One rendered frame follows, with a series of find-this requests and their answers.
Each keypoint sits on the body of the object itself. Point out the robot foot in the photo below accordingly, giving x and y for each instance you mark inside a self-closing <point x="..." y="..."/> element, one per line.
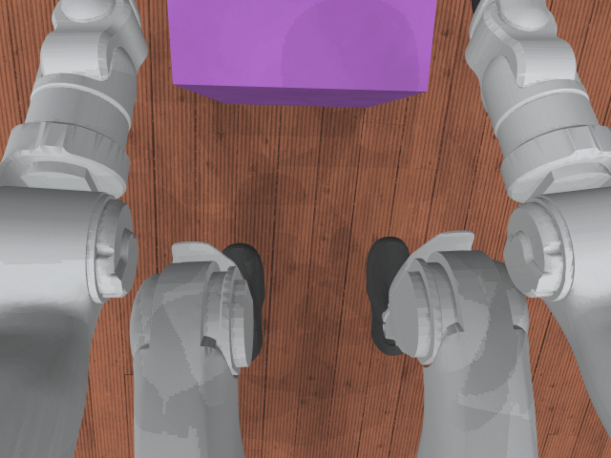
<point x="386" y="256"/>
<point x="250" y="264"/>

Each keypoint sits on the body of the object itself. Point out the robot left upper arm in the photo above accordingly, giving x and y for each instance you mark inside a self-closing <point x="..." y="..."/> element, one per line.
<point x="63" y="253"/>

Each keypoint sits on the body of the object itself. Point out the right robot forearm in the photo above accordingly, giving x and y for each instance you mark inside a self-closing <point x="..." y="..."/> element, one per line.
<point x="548" y="133"/>

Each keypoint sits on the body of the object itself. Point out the robot right foot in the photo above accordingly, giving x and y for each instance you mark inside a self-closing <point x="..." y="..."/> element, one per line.
<point x="386" y="256"/>

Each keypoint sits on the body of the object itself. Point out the robot right upper arm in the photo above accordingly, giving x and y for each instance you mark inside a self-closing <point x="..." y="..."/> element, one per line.
<point x="558" y="248"/>

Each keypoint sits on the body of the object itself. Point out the robot left foot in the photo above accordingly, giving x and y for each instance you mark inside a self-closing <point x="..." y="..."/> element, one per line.
<point x="250" y="264"/>

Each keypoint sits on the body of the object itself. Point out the left robot forearm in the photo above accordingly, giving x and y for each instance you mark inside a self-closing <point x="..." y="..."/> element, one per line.
<point x="82" y="102"/>

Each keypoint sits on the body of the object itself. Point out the carton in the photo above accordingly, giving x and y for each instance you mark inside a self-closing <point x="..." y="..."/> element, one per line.
<point x="324" y="53"/>

